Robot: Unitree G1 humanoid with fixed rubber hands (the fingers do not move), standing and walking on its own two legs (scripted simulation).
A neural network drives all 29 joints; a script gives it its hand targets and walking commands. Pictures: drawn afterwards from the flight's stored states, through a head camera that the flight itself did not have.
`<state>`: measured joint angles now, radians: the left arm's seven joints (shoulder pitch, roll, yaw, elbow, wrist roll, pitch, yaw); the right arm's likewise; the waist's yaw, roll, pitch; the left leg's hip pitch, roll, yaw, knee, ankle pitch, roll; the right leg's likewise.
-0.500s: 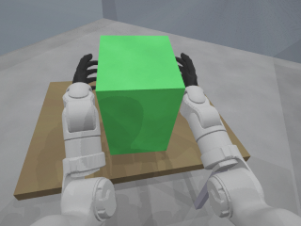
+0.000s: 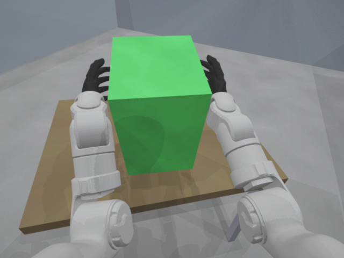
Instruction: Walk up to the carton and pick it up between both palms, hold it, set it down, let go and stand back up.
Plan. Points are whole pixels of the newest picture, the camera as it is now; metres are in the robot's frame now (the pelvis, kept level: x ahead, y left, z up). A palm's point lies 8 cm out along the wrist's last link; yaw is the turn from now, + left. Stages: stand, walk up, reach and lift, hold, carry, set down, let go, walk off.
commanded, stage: hold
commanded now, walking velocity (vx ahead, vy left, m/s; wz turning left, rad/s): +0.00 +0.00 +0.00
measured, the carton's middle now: (157, 110) +0.38 +0.01 +0.19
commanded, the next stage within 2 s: none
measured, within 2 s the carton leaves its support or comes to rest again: neither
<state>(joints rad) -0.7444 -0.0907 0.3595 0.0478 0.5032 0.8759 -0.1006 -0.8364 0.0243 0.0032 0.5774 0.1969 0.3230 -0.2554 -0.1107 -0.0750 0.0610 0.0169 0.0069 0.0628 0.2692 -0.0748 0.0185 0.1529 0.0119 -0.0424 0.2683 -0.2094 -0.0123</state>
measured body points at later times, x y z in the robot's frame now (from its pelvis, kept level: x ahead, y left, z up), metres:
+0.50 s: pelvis +0.00 -0.01 +0.00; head -0.06 +0.03 +0.44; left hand +0.38 +0.14 +0.23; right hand +0.38 -0.12 +0.24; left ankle +0.07 +0.11 -0.75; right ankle -0.02 -0.10 -0.75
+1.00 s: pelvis +0.00 -0.01 +0.00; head -0.05 +0.03 +0.44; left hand +0.38 +0.14 +0.23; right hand +0.38 -0.12 +0.23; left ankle +0.07 +0.11 -0.75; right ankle -0.02 -0.10 -0.75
